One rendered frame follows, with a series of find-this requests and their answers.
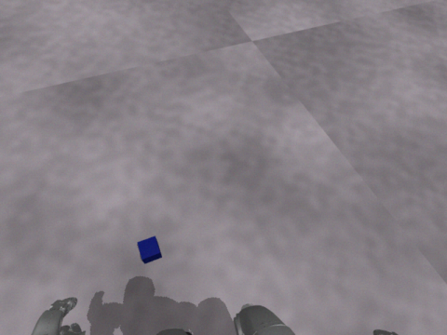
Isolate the left robot hand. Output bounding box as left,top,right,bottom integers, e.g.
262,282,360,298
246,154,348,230
31,297,86,335

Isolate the cube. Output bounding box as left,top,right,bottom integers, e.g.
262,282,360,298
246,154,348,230
138,236,162,264

